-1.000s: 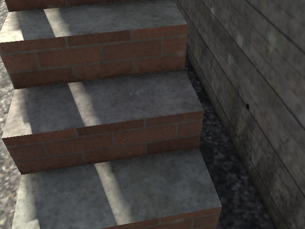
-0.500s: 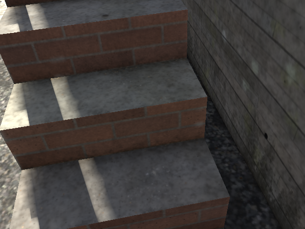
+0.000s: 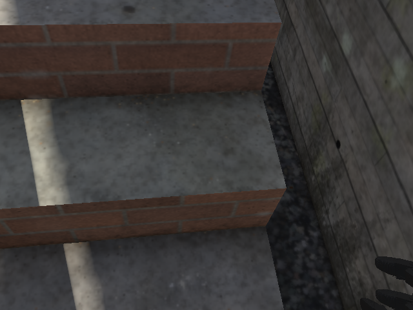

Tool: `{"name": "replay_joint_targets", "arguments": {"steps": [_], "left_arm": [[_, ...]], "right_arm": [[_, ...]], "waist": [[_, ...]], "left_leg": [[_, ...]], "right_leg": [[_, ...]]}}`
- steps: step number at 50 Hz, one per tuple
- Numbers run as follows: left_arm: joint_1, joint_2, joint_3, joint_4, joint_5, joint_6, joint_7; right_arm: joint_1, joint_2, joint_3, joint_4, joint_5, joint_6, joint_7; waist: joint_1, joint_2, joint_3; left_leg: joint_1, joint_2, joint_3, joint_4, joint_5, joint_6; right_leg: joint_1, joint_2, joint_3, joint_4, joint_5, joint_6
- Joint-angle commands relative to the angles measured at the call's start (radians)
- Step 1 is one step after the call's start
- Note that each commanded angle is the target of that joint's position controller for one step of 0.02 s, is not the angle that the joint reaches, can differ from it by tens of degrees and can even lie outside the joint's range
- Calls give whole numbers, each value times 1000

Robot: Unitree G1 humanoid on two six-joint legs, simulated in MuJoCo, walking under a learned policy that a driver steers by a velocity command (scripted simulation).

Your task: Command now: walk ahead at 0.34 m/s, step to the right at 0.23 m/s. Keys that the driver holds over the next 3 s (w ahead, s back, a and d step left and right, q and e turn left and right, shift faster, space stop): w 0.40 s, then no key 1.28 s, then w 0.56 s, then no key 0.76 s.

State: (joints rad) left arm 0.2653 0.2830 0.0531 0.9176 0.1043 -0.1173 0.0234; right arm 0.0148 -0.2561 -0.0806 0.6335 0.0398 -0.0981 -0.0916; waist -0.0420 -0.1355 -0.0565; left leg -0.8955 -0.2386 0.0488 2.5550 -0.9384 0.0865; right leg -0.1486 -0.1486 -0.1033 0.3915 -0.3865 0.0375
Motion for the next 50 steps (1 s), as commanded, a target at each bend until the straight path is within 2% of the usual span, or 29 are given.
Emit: {"name": "replay_joint_targets", "arguments": {"steps": [1, 2, 4, 5, 6, 7, 8, 10, 12, 15, 16, 18, 22, 24, 25, 26, 27, 28, 29, 30, 33, 38, 40, 43, 45, 47, 48, 49, 50], "left_arm": [[911, 47, 26, 250, 6, -30, 91], [832, 24, 14, 224, 21, -36, 117], [227, -108, -20, 11, -64, -66, 136], [54, -42, 6, -71, -121, -61, 130], [299, 82, 43, 22, -156, -25, 80], [374, 124, 28, -61, -150, 0, 15], [219, 166, 41, -168, -121, -11, -13], [77, 140, 57, -222, -103, -7, -39], [264, 192, 77, -103, -80, 65, -26], [505, -12, 24, -78, -87, 168, 3], [584, 43, 51, -71, -59, 195, 11], [611, 20, 72, -72, -81, 213, 27], [515, 1, 53, -53, -61, 167, 12], [538, -16, 57, -52, -51, 143, 21], [714, -35, 57, -47, -39, 134, 42], [771, -98, 36, 26, -20, 101, 30], [530, -143, 13, 21, -13, 78, 10], [484, -86, -8, -21, 11, 43, -14], [481, 9, -21, -35, 4, 13, -15], [414, -12, -25, -65, -14, 7, -19], [265, 44, 8, -110, -56, -41, 0], [483, -71, -16, 16, -56, -10, 5], [321, -86, -36, -27, -50, 19, 13], [-56, 69, -2, -140, -101, -1, 13], [24, 215, 47, -103, -149, -46, 2], [17, 190, 56, -159, -172, -23, -55], [-48, 144, 54, -168, -139, -16, -76], [-214, 41, -3, -218, -64, -34, -89], [-146, -66, -25, -241, -67, -28, -85]], "right_arm": [[-751, 110, 114, -361, -21, -46, 92], [-793, 86, 108, -351, -54, -28, 113], [-396, 223, 183, -303, -64, 17, 175], [-129, 140, 122, -186, -54, 32, 186], [-291, 176, 116, -111, -53, 80, 181], [-195, 68, 56, -106, -36, 92, 111], [-18, 28, 42, -65, -5, 120, 66], [-50, -53, 18, -5, -81, 145, 30], [-352, -70, 32, -25, -112, 120, 43], [-399, -37, 33, -65, -111, 93, 63], [-466, 17, 53, -107, -99, 60, 70], [-462, 19, 39, -124, -62, 58, 87], [-238, 55, 47, -58, -106, 40, 108], [-252, -3, 33, -92, -104, 4, 113], [-322, -51, 7, -116, -71, -14, 112], [-397, -1, 27, -172, -15, -19, 108], [-347, 144, 61, -164, -9, -4, 97], [-292, 256, 98, -225, -14, -3, 97], [-168, 333, 134, -238, 15, 25, 105], [-87, 235, 120, -221, -19, 36, 102], [-141, 42, 48, -196, -76, 90, 73], [-282, 148, 71, -197, -26, 119, 67], [-254, 151, 94, -249, -8, 120, 72], [125, 125, 86, -120, -34, 123, 46], [210, 58, 55, -100, -38, 112, 42], [441, -56, 19, 32, -58, 104, 25], [324, -90, 1, 60, -54, 111, 21], [308, 3, 12, 140, -22, 105, 37], [311, -11, 4, 173, -37, 96, 21]], "waist": [[471, -173, -305], [393, -163, -292], [11, 126, -313], [-128, 264, -240], [37, 488, -256], [-16, 498, -710], [-80, 499, -829], [-17, 376, -378], [173, 243, 162], [276, 301, 125], [301, 404, -59], [323, 331, -23], [253, 213, 37], [294, 196, 37], [424, 204, -20], [456, -34, -5], [266, -97, 80], [116, -44, 59], [55, 44, -187], [22, 221, -153], [30, 259, 144], [177, 28, 168], [93, -42, 240], [-120, -95, 6], [-146, -160, -53], [-191, 234, -179], [-134, 568, -259], [-124, 271, -127], [-30, 217, -161]], "left_leg": [[-1141, 104, -147, 27, -453, 18], [-1010, 99, -135, -160, -516, 18], [135, 279, -335, -1491, -5, 38], [876, 355, -419, -2025, 591, 5], [1358, 473, -409, -2069, 868, 34], [1525, 652, -330, -1648, 1806, 114], [1632, 642, -308, -1557, 1911, 80], [1392, 554, -234, -1708, 1311, -69], [904, 379, -45, -2122, 1340, -46], [910, 386, 19, -2062, 1786, 53], [972, 461, -27, -2105, 1906, 48], [887, 509, -36, -2161, 1693, 77], [894, 361, 122, -2135, 1312, 11], [935, 349, 153, -1869, 1776, -10], [1012, 315, 174, -1380, 2095, -25], [765, 194, 174, -1027, 1341, -28], [395, 124, 100, -710, 503, 24], [-52, 56, -42, -282, 290, 16], [-21, 68, -233, -232, 367, 5], [-20, 116, -197, -214, 506, -23], [-193, 200, -92, -201, 525, -52], [-591, 198, 124, -105, 434, 24], [-467, 255, 86, -408, 433, 42], [308, 199, 188, -756, 526, 78], [490, 176, 133, -1200, 406, 55], [700, 291, -227, -1871, 381, 169], [554, 440, -637, -2100, 462, 266], [456, 299, -399, -1852, 629, 214], [452, 368, -470, -1818, 557, 221]], "right_leg": [[1411, -247, 320, 330, 2412, -254], [1303, -174, 310, 409, 2621, -269], [360, -23, 324, 284, 1893, -123], [-268, 57, 369, 384, 1174, -91], [-776, 167, 382, 694, -51, -37], [-616, 211, 374, 1221, -123, 12], [-744, 236, 352, 1405, -82, 45], [-1054, 202, 333, 1299, 6, 28], [-814, 233, 192, 965, -141, 18], [-614, 298, -23, 629, -301, 68], [-519, 253, -12, 846, -243, 38], [-549, 233, 175, 1018, -274, -8], [-410, 258, 67, 687, -26, -95], [-308, 320, 6, 336, -4, -107], [-200, 246, -12, -114, 259, -190], [50, 183, 36, -433, 772, -241], [111, 148, 89, -320, 822, -307], [307, 33, 258, 217, 1650, -303], [411, -144, 383, 258, 1692, -278], [263, -188, 456, 138, 1393, -271], [75, -213, 479, -68, 834, -302], [260, -47, 286, 24, 1024, -179], [72, -38, 244, -119, 1025, -157], [-201, 4, -48, -170, 2065, -85], [-102, -57, 81, 33, 2315, -122], [-238, 219, 10, 672, 1630, 3], [-274, 373, 85, 1289, 438, 5], [-388, 265, 250, 1453, 332, -32], [-487, 258, 340, 1507, 387, -54]]}}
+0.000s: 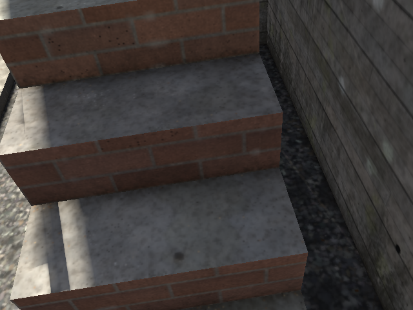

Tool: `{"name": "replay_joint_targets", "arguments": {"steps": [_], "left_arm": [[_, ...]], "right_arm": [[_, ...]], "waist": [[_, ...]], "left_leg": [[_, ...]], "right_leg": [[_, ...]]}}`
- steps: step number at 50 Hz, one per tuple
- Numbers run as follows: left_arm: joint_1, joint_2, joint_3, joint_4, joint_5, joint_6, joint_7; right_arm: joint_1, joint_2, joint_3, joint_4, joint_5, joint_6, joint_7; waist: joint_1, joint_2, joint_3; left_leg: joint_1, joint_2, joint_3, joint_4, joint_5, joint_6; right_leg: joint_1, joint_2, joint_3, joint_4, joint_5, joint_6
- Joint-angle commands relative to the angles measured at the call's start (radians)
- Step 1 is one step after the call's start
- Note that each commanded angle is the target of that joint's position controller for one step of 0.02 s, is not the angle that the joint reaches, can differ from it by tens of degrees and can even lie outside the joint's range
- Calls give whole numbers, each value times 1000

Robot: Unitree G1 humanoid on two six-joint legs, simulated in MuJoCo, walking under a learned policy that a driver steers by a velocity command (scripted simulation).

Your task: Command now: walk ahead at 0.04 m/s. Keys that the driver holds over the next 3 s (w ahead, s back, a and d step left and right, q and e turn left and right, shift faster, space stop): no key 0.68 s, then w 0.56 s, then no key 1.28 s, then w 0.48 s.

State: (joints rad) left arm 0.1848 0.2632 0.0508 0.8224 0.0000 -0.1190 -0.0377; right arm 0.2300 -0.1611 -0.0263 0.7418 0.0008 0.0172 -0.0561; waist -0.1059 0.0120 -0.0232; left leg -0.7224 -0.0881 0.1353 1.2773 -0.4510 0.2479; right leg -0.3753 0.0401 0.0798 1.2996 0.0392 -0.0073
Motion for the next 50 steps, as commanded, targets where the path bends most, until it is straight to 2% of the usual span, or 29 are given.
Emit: {"name": "replay_joint_targets", "arguments": {"steps": [1, 2, 3, 4, 5, 6, 7, 8, 9, 10, 11, 12, 13, 14, 15, 16, 18, 20, 21, 22, 23, 29, 33, 34, 36, 41, 45, 47, 50], "left_arm": [[-132, -94, -53, -141, 66, -24, -3], [-121, -160, -77, -173, 61, -18, 8], [42, -152, -74, -149, 65, 13, 15], [65, -132, -74, -167, 74, 52, 23], [64, -95, -78, -185, 62, 77, 30], [36, -46, -74, -203, 32, 84, 38], [-6, -15, -70, -196, -1, 92, 43], [-18, -20, -60, -155, -42, 107, 43], [54, -20, -52, -114, -54, 108, 60], [118, -47, -58, -83, -47, 93, 63], [90, -45, -58, -69, -34, 68, 61], [49, -34, -60, -74, -21, 39, 68], [42, -21, -75, -87, -13, 23, 60], [73, 35, -64, -82, 10, 15, 71], [13, 8, -66, -77, 16, 4, 66], [3, 0, -74, -62, 17, -7, 62], [2, 0, -72, -37, 3, -12, 55], [93, -8, -63, -2, -20, -13, 49], [132, -10, -61, 13, -22, -11, 48], [122, -1, -49, 18, -21, -3, 56], [152, -3, -50, 28, -18, 2, 61], [187, -12, -57, 60, -7, 39, 67], [203, 13, -59, 62, -3, 51, 75], [186, -7, -64, 62, 4, 54, 53], [202, -3, -64, 73, 7, 58, 46], [208, 25, -50, 76, 7, 70, 46], [176, 5, -53, 58, 16, 76, 37], [143, -9, -57, 44, 20, 67, 38], [105, -13, -60, 19, 27, 58, 30]], "right_arm": [[114, -31, -36, 111, 3, -23, -21], [126, 13, -19, 129, -10, -38, -28], [64, 9, -16, 98, -37, -44, -11], [-9, 12, -15, 84, -38, -54, -2], [-109, 14, 6, 37, -35, -68, -1], [-161, -54, -5, 14, -54, -73, 1], [-83, -132, -29, 20, -82, -69, -12], [56, -171, -46, 49, -76, -75, -13], [60, -197, -60, 68, -47, -60, -11], [30, -194, -57, 63, -28, -40, 8], [73, -182, -59, 76, -13, -26, 36], [100, -160, -63, 81, 6, -27, 54], [125, -110, -49, 64, 26, -26, 59], [143, -37, -19, 41, 74, -30, 71], [109, -49, -13, 64, 82, -33, 62], [65, -59, -10, 72, 33, -32, 50], [40, -129, -25, 96, -17, -28, 33], [57, -150, -33, 118, -9, -37, 26], [63, -143, -30, 123, 2, -42, 24], [50, -157, -33, 130, 37, -45, 23], [51, -146, -29, 131, 40, -46, 22], [22, -162, -27, 140, -2, -28, 16], [10, -160, -22, 150, 2, -25, 14], [20, -162, -14, 147, -3, -28, 20], [21, -166, -13, 147, -2, -30, 28], [31, -193, -22, 138, -8, -26, 43], [73, -208, -24, 131, 5, -32, 42], [80, -251, -43, 121, -7, -32, 34], [126, -276, -58, 134, -1, -33, 33]], "waist": [[29, -59, -14], [81, -69, 9], [190, -132, -8], [223, -102, -9], [273, -87, 22], [289, -90, 66], [213, -10, 59], [109, 50, 4], [114, 72, -35], [147, 30, -29], [122, -57, -7], [95, -21, -10], [67, -38, -91], [78, -128, -187], [50, -44, -110], [42, -8, -25], [43, -15, 54], [59, 7, 27], [65, 2, -7], [83, 10, 1], [88, 4, -33], [97, -30, 2], [103, -34, 16], [103, -9, 38], [105, -23, 17], [104, -18, 80], [92, 28, 124], [77, 67, 136], [66, 80, 128]], "left_leg": [[114, 137, -387, -532, 165, 1], [139, 141, -330, -591, 291, -3], [227, 242, -410, -633, 486, -3], [147, 282, -463, -663, 319, -13], [29, 282, -385, -731, 276, -23], [-55, 213, -203, -778, 282, -62], [-16, 222, -173, -831, 311, -54], [32, 270, -261, -899, 265, -41], [81, 266, -318, -877, 130, -50], [178, 216, -259, -818, 59, -84], [325, 150, -190, -671, 180, -112], [340, 141, -199, -545, 185, -141], [239, 140, -197, -420, -17, -206], [362, 158, -211, -501, 35, -262], [467, 179, -240, -598, 138, -269], [519, 171, -263, -697, 200, -270], [622, 177, -277, -793, 317, -253], [638, 182, -279, -852, 420, -232], [650, 182, -277, -864, 438, -228], [620, 188, -264, -859, 477, -222], [630, 188, -265, -868, 477, -218], [624, 189, -263, -913, 422, -199], [617, 185, -270, -928, 403, -189], [595, 186, -255, -912, 413, -191], [590, 171, -258, -923, 289, -180], [514, 135, -260, -895, -16, -147], [498, 176, -345, -933, -118, -110], [525, 242, -453, -978, -210, -84], [548, 313, -551, -1006, -254, -36]], "right_leg": [[-276, 18, 134, 552, -54, -44], [-322, 22, 185, 523, -110, -37], [-417, 62, 201, 617, -106, 0], [-403, 25, 186, 574, -101, 21], [-293, -18, 158, 283, -289, 46], [-142, -29, 41, -129, -503, 56], [-21, -52, -44, -343, -622, 50], [100, -60, -133, -327, -602, 20], [165, -56, -165, -392, -522, 10], [158, -42, -164, -581, -398, -5], [132, -48, -139, -810, -290, -25], [188, -86, -87, -901, -160, -29], [322, -268, 133, -881, 282, -51], [242, -422, 270, -906, 393, -179], [98, -372, 261, -959, 175, -172], [24, -319, 226, -1011, -82, -115], [-50, -209, 114, -1036, -165, -56], [53, -175, 39, -1002, 0, -50], [102, -179, 30, -995, 58, -51], [128, -174, 9, -966, 99, -52], [150, -179, 2, -961, 96, -51], [103, -180, -28, -958, -66, -38], [87, -184, -27, -951, -109, -31], [87, -179, -25, -943, -109, -39], [91, -165, -32, -952, -242, -49], [26, -137, -28, -930, -519, -95], [-49, -101, -51, -835, -515, -110], [-120, -80, -92, -752, -480, -93], [-153, -86, -116, -692, -430, -91]]}}
Over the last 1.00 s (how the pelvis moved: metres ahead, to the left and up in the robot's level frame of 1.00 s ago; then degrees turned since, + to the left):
0.27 0.04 0.29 5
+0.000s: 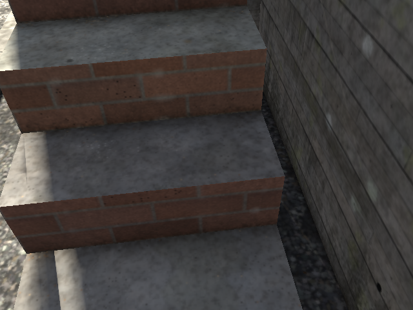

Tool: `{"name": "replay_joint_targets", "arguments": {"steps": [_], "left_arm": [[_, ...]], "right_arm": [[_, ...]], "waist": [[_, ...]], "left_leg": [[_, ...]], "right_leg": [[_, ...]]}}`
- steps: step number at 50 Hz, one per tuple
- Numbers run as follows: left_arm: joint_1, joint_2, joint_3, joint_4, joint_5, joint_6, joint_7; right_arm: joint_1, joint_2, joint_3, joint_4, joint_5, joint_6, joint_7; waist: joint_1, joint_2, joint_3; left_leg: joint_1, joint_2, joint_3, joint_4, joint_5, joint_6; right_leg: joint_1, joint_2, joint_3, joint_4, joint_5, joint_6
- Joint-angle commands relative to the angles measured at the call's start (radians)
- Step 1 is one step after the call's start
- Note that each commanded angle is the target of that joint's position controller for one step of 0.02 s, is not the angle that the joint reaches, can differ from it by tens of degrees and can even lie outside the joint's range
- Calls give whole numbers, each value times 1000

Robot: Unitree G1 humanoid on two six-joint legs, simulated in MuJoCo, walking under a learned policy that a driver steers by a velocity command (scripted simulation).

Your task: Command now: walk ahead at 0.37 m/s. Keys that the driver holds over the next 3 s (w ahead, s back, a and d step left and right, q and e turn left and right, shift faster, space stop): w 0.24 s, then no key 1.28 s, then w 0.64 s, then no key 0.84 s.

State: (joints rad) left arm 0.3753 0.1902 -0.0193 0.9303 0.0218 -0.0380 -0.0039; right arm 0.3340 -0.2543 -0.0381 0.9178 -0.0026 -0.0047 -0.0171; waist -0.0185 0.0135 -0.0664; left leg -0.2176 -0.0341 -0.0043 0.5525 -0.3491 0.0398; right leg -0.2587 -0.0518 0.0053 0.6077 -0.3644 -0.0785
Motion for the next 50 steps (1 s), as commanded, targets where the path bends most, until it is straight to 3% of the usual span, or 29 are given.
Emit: {"name": "replay_joint_targets", "arguments": {"steps": [1, 3, 4, 6, 9, 10, 12, 14, 15, 17, 19, 20, 21, 22, 23, 24, 25, 26, 27, 28, 31, 35, 38, 40, 43, 45, 47, 48, 50], "left_arm": [[-78, 63, 11, -85, 6, -28, -9], [80, 94, 23, -36, 3, -34, 24], [169, 136, 34, -8, 0, -34, 32], [286, 202, 61, 34, -2, -34, 45], [274, 185, 60, 65, 23, -34, 46], [217, 192, 64, 69, 36, -48, 45], [202, 118, 51, 102, 52, -80, 20], [258, 64, 36, 153, 65, -94, 9], [233, 59, 34, 167, 56, -91, 0], [27, 90, 37, 106, 22, -78, -8], [-251, 130, 28, 6, -33, -69, -7], [-230, 257, 59, 9, -70, -77, -9], [-180, 358, 88, 39, -80, -98, -18], [-63, 344, 105, 45, -79, -102, -48], [-58, 274, 95, -13, -76, -77, -75], [-5, 243, 105, 14, -3, -43, -102], [106, 139, 112, 30, 23, -21, -88], [39, 50, 73, 32, 55, -29, -59], [62, -20, 48, 45, 64, -33, -30], [40, 11, 55, 12, 68, 0, -24], [-53, 49, 51, -47, 60, 30, -7], [-101, 12, 31, -97, 36, 23, -9], [-156, 26, 18, -117, 14, 40, -5], [-94, 55, 26, -79, -3, 59, -3], [10, 10, 24, -15, -17, 60, 11], [95, -89, -5, 36, -7, 55, 17], [95, -37, -4, 42, 5, 41, 28], [47, -44, -18, 12, 24, 38, 38], [-34, -36, -17, -13, 12, 22, 33]], "right_arm": [[10, -176, -47, -46, 5, -11, -2], [-137, -111, -34, -76, 15, -9, 3], [-164, -77, -20, -82, 20, -16, 10], [-172, -31, -2, -76, 28, -48, 22], [-193, -60, -20, -106, 27, -43, 32], [-265, -14, -9, -180, 30, -35, 26], [-519, 49, 22, -361, 35, -31, -24], [-601, 102, 53, -437, 22, -62, -37], [-611, 139, 76, -468, 10, -59, -41], [-525, 80, 71, -490, 30, -29, -29], [-250, 51, 76, -424, 47, 8, -14], [-34, 40, 56, -357, 35, 14, -13], [59, -6, 34, -319, 2, 31, -9], [33, -49, 16, -290, -22, 16, -10], [20, -159, -12, -265, -4, -12, -40], [-37, -143, -9, -219, 23, 0, -50], [-174, -138, -12, -198, 16, -7, -23], [-206, -9, 10, -119, 37, -17, 9], [-213, 48, 28, -76, 45, -25, 25], [-221, 64, 30, -75, 42, -40, 28], [-247, 33, 2, 6, 22, -58, 52], [-167, 26, -13, 70, -2, -87, 33], [-109, 7, -10, 60, -20, -60, 0], [-57, -20, -25, 76, -23, -33, -10], [9, -17, -23, 92, -37, -30, -3], [4, 15, -11, 89, -11, -13, 3], [59, 13, -21, 93, 2, 1, 12], [74, 87, -1, 89, 38, 1, 16], [86, 95, 9, 99, 29, -3, 11]], "waist": [[-11, 71, 167], [71, -82, 117], [116, -161, 94], [167, -246, 88], [131, -156, 89], [89, -166, 94], [123, -186, 136], [122, -135, 139], [77, -89, 171], [-45, -78, 255], [-173, -87, 112], [-250, -211, -25], [-296, -245, -130], [-221, -95, -205], [-163, 317, -353], [-77, 456, -498], [54, 392, -472], [80, 222, -213], [108, 120, -74], [120, -8, -37], [142, 26, 94], [115, -4, 119], [62, 55, 116], [38, 106, 81], [18, 157, 72], [46, 74, 129], [17, -89, 113], [-22, -260, 124], [-40, -205, 165]], "left_leg": [[10, 252, -394, -268, -322, 167], [-96, 109, -177, -73, 0, 105], [-221, 37, -68, 92, 84, 74], [-459, -12, 31, 347, -53, 32], [-693, -51, 42, 1124, -223, -7], [-817, -39, -19, 1440, -249, 6], [-1159, -59, -181, 1902, -438, 82], [-1378, -60, -236, 2064, -526, 131], [-1366, -55, -215, 1975, -508, 153], [-1148, 44, -71, 1689, -422, 127], [-189, 38, 106, 1115, -62, 115], [57, -5, 113, 1027, 18, 114], [154, -18, 89, 875, 4, 102], [192, -39, 18, 634, 16, 110], [267, 144, -437, 233, -111, 197], [69, 184, -686, -55, -249, 214], [41, 220, -553, 32, -343, 195], [-67, 122, -219, 271, 88, 82], [-195, 139, -178, 241, 434, 59], [-392, 179, -264, 114, 199, 78], [-514, 158, -273, 13, -379, 101], [-451, 206, -337, -76, -383, 106], [-326, 219, -354, -258, -396, 150], [-315, 173, -246, -294, -328, 150], [-289, 216, -247, -306, -281, 162], [-274, 177, -200, -229, -267, 137], [-270, 114, -146, 20, -227, 71], [-265, 84, -51, 39, -55, 28], [-87, 88, -48, 231, 21, -6]], "right_leg": [[-215, 1, -45, -23, -22, -24], [50, -42, 26, -196, 76, -49], [210, -139, 183, -301, 99, -82], [422, -287, 383, -360, 283, -143], [435, -323, 343, -278, 638, -256], [403, -331, 311, -255, 656, -251], [418, -385, 291, -238, 655, -195], [486, -411, 289, -289, 494, -134], [406, -361, 205, -311, 443, -71], [61, -326, 114, -512, 405, -49], [-429, -177, -213, -679, 1060, 16], [-334, -165, -200, -534, 1438, 16], [-181, -167, -181, -381, 1551, 30], [-88, -124, -118, -119, 1370, 49], [-207, 6, -88, 428, 922, 112], [-100, 124, 73, 897, 236, 116], [-257, 166, 247, 1175, 195, 130], [-337, 73, 265, 1170, 263, 106], [-376, 86, 278, 1137, 228, 75], [-337, 71, 171, 1123, 276, 72], [-447, 95, 123, 1171, 282, 52], [-554, 80, 78, 1101, 343, 43], [-491, 32, -24, 743, 104, 80], [-304, 70, -133, 536, -86, 56], [-52, 52, -103, 260, -136, 19], [29, 50, -101, -96, 13, 6], [89, -44, 88, -242, 9, -1], [-52, -153, 271, -388, -347, -72], [-261, -217, 357, -516, -461, -118]]}}
Over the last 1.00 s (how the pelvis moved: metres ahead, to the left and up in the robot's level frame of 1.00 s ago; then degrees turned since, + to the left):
0.08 0.01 0.08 -5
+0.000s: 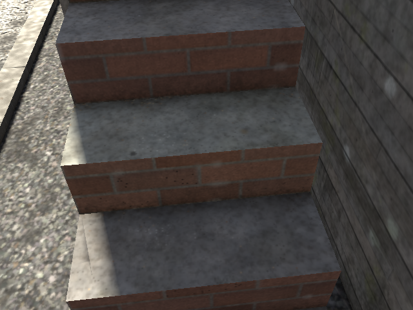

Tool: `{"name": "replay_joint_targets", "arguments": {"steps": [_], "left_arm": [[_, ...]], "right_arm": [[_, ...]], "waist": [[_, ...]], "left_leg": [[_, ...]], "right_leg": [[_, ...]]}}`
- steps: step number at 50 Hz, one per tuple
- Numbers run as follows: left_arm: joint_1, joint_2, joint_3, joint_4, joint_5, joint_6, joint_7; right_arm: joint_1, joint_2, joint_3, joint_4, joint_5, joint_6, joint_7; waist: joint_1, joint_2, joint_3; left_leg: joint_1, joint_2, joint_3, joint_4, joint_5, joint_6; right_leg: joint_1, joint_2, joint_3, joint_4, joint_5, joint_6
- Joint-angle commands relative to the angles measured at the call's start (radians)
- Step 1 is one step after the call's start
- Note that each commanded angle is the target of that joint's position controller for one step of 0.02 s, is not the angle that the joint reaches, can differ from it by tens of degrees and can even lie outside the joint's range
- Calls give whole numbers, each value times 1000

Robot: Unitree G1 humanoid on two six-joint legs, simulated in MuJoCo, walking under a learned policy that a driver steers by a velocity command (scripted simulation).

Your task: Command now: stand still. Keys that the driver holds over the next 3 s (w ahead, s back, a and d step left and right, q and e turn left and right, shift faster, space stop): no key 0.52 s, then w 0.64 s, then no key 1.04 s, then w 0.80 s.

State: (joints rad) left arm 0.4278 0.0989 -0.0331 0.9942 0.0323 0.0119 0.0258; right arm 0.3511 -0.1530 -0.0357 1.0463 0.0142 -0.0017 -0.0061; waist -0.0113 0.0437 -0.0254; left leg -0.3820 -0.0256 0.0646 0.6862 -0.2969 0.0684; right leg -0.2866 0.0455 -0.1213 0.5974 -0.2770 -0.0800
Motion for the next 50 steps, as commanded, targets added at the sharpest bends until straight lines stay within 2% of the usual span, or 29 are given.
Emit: {"name": "replay_joint_targets", "arguments": {"steps": [1, 2, 3, 4, 5, 6, 8, 10, 11, 12, 18, 19, 21, 26, 28, 31, 32, 34, 36, 38, 40, 41, 42, 44, 45, 46, 47, 49, 50], "left_arm": [[-111, 83, 4, -85, -5, -31, 1], [-104, 101, 8, -79, -13, -35, 3], [-73, 109, 14, -67, -17, -38, 0], [-25, 119, 20, -58, -16, -41, -5], [34, 103, 24, -48, -22, -44, -10], [57, 93, 23, -45, -22, -42, -10], [67, 69, 23, -35, -20, -36, -5], [83, 72, 30, -32, -22, -34, 0], [86, 78, 33, -27, -23, -31, -4], [64, 82, 32, -35, -22, -28, -3], [65, 85, 29, -28, -21, -25, -2], [64, 101, 33, -31, -7, -25, 5], [50, 95, 29, -30, -8, -28, 1], [65, 98, 28, -22, -14, -33, -2], [68, 99, 28, -16, -9, -28, -1], [66, 106, 30, -23, -8, -25, -1], [56, 142, 42, -29, -12, -27, 1], [55, 122, 35, -33, -13, -32, -2], [52, 115, 32, -37, -10, -40, -9], [67, 118, 32, -26, -10, -48, -10], [74, 150, 42, -19, -11, -50, -11], [87, 133, 35, -11, -13, -50, -16], [75, 140, 35, -7, -16, -48, -18], [24, 117, 24, -20, -16, -56, -22], [-10, 109, 15, -41, -17, -58, -20], [-1, 109, 11, -44, -20, -65, -21], [16, 115, 9, -46, -29, -66, -22], [41, 129, 6, -55, -32, -68, -21], [47, 127, 5, -62, -30, -69, -23]], "right_arm": [[92, -2, 12, -21, 1, -5, -3], [106, 6, 17, -21, -11, -6, -5], [103, 17, 27, -21, -16, -9, -8], [97, 22, 34, -20, -18, -11, -5], [90, -16, 27, -19, -16, -14, -11], [105, -19, 23, -12, -15, -17, -13], [109, 1, 27, -14, -11, -21, -16], [104, -4, 27, -22, -16, -24, -26], [110, -11, 27, -23, -25, -28, -25], [113, -3, 31, -24, -21, -29, -26], [131, -9, 37, -33, -20, -30, -27], [130, -12, 36, -39, -21, -33, -25], [119, -14, 36, -42, -23, -35, -18], [121, -26, 36, -44, -20, -40, -15], [132, -29, 35, -38, -18, -36, -15], [115, -74, 20, -42, -17, -27, -17], [129, -68, 19, -32, -20, -27, -21], [103, -86, 12, -40, -21, -25, -22], [89, -76, 16, -44, -21, -29, -16], [61, -57, 26, -52, -20, -35, -13], [45, -37, 38, -65, -20, -49, -6], [24, -54, 40, -82, -17, -54, 3], [35, -54, 39, -78, -21, -63, 8], [73, -74, 40, -71, -19, -70, 11], [89, -92, 39, -68, -11, -66, 11], [117, -111, 35, -59, -7, -61, 5], [133, -123, 34, -56, -8, -57, -1], [37, -137, 38, -81, -8, -59, -4], [0, -149, 39, -94, -11, -64, 0]], "waist": [[-62, -153, 135], [-71, -78, 155], [-66, -16, 170], [-44, -5, 170], [-6, 5, 154], [8, 20, 155], [15, -17, 148], [20, -29, 138], [17, -31, 130], [14, -42, 129], [8, -41, 118], [3, -27, 126], [3, -44, 137], [3, -43, 117], [2, -41, 109], [6, -9, 135], [7, 3, 132], [13, 3, 147], [17, -19, 160], [30, -69, 170], [31, -136, 166], [28, -157, 186], [15, -146, 188], [-24, -20, 158], [-39, 48, 137], [-40, 95, 92], [-33, 93, 52], [23, 32, 13], [48, -3, 17]], "left_leg": [[83, 82, -118, 90, -46, -42], [78, 93, -127, -23, -25, -34], [74, 92, -133, -181, 25, -21], [79, 90, -143, -262, 62, -13], [81, 89, -154, -277, 31, -3], [34, 91, -170, -290, -7, 3], [23, 97, -178, -323, -9, 8], [42, 103, -186, -330, -13, 24], [53, 106, -185, -333, -9, 32], [61, 105, -186, -327, 8, 38], [106, 110, -195, -338, 28, 48], [88, 111, -190, -344, 36, 50], [99, 115, -192, -343, 75, 54], [150, 117, -194, -346, 120, 56], [147, 110, -200, -362, -2, 65], [112, 124, -253, -395, -185, 102], [115, 133, -269, -405, -231, 111], [106, 140, -290, -401, -271, 123], [78, 133, -279, -385, -239, 124], [28, 105, -232, -334, -160, 109], [-4, 73, -163, -262, -70, 95], [-25, 67, -143, -246, -46, 88], [-25, 74, -138, -250, -7, 76], [128, 93, -174, -327, 144, 79], [274, 110, -211, -347, 388, 77], [405, 130, -230, -322, 625, 80], [493, 148, -231, -288, 811, 88], [485, 156, -181, -204, 1163, 90], [447, 153, -165, -157, 1224, 92]], "right_leg": [[-222, -300, 441, -491, -495, -111], [-181, -263, 380, -446, -421, -85], [-111, -215, 318, -396, -321, -56], [-48, -184, 283, -353, -220, -37], [-24, -162, 260, -336, -157, -25], [25, -151, 218, -310, -113, -18], [69, -146, 190, -269, -66, -15], [58, -148, 180, -253, -57, -15], [56, -151, 181, -248, -54, -13], [44, -153, 180, -241, -40, -13], [22, -154, 167, -219, -21, -4], [29, -159, 179, -204, -17, -7], [15, -162, 183, -201, -3, -11], [13, -164, 181, -189, 15, -7], [18, -147, 175, -184, -67, -13], [-13, -116, 153, -133, -152, -33], [-21, -107, 157, -121, -176, -44], [-42, -104, 156, -110, -188, -54], [-24, -106, 175, -116, -189, -71], [39, -130, 225, -161, -186, -95], [118, -175, 315, -243, -223, -129], [142, -189, 335, -260, -223, -135], [170, -189, 336, -241, -179, -140], [131, -141, 236, -148, -2, -117], [50, -117, 181, -90, 91, -98], [3, -107, 151, -37, 102, -84], [-29, -95, 132, 3, 72, -72], [27, -77, 123, -4, 112, -64], [65, -81, 129, -27, 165, -63]]}}
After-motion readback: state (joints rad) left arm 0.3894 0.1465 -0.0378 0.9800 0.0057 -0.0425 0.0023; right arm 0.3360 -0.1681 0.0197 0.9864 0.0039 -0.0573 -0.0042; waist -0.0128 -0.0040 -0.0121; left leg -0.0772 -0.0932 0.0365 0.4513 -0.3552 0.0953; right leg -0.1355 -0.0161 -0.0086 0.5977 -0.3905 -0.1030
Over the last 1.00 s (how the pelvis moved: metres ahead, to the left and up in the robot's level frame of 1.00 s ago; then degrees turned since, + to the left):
0.14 0.13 0.18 0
